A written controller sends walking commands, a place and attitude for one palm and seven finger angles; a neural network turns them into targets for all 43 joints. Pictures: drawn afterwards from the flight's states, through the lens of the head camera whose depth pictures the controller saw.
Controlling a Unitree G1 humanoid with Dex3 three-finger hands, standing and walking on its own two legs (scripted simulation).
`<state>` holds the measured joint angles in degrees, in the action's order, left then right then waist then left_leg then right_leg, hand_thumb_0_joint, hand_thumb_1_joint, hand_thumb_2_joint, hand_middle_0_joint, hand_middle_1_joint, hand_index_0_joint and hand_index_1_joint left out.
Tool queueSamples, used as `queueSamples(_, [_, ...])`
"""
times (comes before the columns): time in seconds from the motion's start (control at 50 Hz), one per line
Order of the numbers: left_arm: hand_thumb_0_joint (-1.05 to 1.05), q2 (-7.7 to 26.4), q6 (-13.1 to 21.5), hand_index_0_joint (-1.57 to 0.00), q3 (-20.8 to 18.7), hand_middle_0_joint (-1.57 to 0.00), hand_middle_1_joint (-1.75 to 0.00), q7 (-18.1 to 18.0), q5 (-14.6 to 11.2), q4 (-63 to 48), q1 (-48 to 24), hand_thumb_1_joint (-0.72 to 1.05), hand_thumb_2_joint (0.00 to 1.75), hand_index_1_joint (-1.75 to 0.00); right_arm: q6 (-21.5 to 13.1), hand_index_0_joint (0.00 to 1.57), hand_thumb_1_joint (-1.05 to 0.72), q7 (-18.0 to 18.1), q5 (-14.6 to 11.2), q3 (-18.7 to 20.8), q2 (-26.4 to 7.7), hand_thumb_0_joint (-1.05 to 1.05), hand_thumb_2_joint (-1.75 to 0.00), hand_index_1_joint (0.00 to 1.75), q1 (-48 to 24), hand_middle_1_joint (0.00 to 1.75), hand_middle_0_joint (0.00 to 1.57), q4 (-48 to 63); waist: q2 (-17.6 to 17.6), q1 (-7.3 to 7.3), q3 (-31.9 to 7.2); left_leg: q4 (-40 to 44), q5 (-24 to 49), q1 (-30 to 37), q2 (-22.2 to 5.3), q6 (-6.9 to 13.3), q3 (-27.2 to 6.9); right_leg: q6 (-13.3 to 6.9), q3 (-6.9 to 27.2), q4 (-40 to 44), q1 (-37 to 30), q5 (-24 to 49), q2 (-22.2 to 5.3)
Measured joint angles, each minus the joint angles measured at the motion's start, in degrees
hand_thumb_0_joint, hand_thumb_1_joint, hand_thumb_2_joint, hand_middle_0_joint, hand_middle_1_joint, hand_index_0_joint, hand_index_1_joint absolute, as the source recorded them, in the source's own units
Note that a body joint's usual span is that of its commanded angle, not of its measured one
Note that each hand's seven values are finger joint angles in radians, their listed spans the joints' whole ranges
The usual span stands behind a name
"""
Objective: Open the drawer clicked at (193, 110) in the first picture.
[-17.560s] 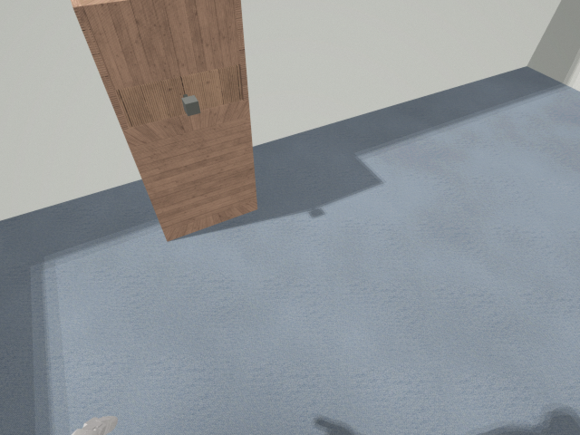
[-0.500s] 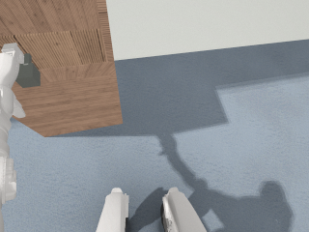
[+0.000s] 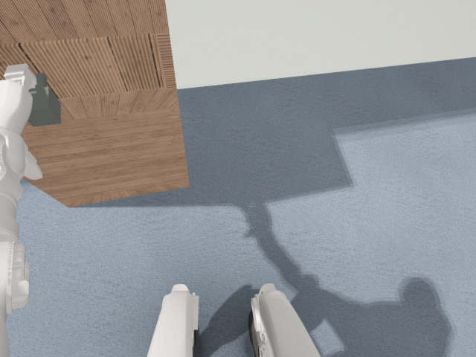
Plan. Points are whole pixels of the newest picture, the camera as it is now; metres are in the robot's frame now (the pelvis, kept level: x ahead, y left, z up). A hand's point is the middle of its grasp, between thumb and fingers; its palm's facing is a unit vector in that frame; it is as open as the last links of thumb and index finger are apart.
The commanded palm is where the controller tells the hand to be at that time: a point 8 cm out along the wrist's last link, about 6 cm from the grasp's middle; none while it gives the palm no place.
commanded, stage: lower the fingers behind the handle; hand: left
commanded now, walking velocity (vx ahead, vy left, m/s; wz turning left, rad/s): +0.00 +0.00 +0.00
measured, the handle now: (40, 96) +0.53 +0.32 +0.01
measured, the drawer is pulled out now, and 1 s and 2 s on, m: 0.00 0.00 0.05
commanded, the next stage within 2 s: close the thumb around the handle in 0.10 s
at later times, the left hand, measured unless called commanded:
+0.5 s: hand (17, 126) +0.48 +0.35 -0.01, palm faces -0.04 -0.01 -1.00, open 11.5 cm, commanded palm +0.48 +0.32 +0.04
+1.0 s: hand (17, 123) +0.49 +0.35 -0.01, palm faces -0.06 -0.01 -1.00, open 5.0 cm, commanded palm +0.49 +0.32 +0.04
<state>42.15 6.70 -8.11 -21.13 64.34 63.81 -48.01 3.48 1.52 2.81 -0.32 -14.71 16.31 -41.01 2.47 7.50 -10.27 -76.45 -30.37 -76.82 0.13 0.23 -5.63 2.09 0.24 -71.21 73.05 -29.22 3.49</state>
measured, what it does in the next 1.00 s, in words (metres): stands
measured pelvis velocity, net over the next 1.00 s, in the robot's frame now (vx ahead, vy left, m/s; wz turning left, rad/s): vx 0.00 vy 0.00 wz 0.00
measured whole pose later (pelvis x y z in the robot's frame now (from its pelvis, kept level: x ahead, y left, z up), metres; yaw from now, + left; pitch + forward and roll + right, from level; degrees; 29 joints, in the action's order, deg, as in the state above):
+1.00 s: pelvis +0.00 +0.00 +0.00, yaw +0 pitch +31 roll -5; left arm 44.0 8.3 -8.4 -20.6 64.3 65.2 -49.4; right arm 3.3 1.9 2.4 -1.0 -15.4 16.2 -40.6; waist 2.2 8.1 -10.0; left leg -76.9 -30.4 -77.6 0.1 0.2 -5.5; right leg 2.1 0.3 -71.8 73.9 -29.3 3.5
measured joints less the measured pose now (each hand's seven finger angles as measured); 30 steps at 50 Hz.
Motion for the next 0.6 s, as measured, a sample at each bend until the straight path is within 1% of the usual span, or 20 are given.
queueSamples(0.08, [0.0, 0.04, 0.03, -0.3, 0.25, -0.32, -1.2, 0.25, 0.23, 0.04, 0.02, -0.49, 0.3, -1.19, -0.29, 0.2, -0.9, 0.13, 0.02, 0.02, 0.01, 0.0, -0.9, 0.3, 0.22, 0.3, 0.2, -0.12, -0.03, 0.06, -0.12, 0.31, 0.11, 0.17, 0.06, -0.07, -0.15, -0.08, -0.15, 0.3, -0.22, 0.04, -0.07])
queueSamples(0.24, [0.0, 0.31, 0.99, -0.3, -0.55, -0.32, -1.2, 0.4, -0.11, -0.64, 1.18, -0.49, 0.3, -1.19, -0.34, 0.2, -0.9, 0.19, 0.11, 0.13, -0.26, 0.0, -0.9, 0.3, 0.33, 0.3, 0.2, -0.33, -0.12, 0.07, -0.13, 0.49, -0.16, 0.68, -0.15, -0.11, -0.1, -0.12, -0.1, 0.53, -0.67, -0.1, 0.1])
queueSamples(0.32, [0.0, 0.45, 1.52, -0.31, -0.92, -0.32, -1.2, 0.2, -0.14, -1.07, 1.76, -0.44, 0.32, -1.19, -0.22, 0.2, -0.9, 0.15, 0.17, 0.24, -0.44, 0.0, -0.9, 0.3, 0.21, 0.3, 0.2, -0.32, -0.12, -0.01, -0.13, 0.37, -0.37, 0.72, -0.22, -0.09, 0.04, -0.09, 0.02, 0.36, -0.64, -0.27, 0.15])
queueSamples(0.44, [0.0, 0.38, 2.04, -0.31, -1.58, -0.34, -1.22, -0.17, -0.26, -1.54, 2.28, -0.24, 0.41, -1.2, 0.04, 0.2, -0.9, -0.01, 0.2, 0.34, -0.59, 0.0, -0.9, 0.3, -0.17, 0.3, 0.2, -0.2, -0.09, -0.21, -0.05, 0.18, -0.57, 0.67, -0.26, -0.02, 0.26, -0.04, 0.23, 0.1, -0.49, -0.43, 0.17])
queueSamples(0.6, [0.0, 0.13, 1.98, -0.34, -1.22, -0.37, -1.27, -0.91, -0.15, -0.98, 1.7, 0.16, 0.57, -1.25, 0.12, 0.2, -0.9, -0.17, 0.04, 0.18, -0.57, 0.0, -0.9, 0.3, -0.64, 0.3, 0.2, -0.11, -0.08, -0.38, -0.01, 0.06, -0.55, 0.54, -0.1, 0.06, 0.31, 0.05, 0.25, -0.09, -0.37, -0.51, 0.02])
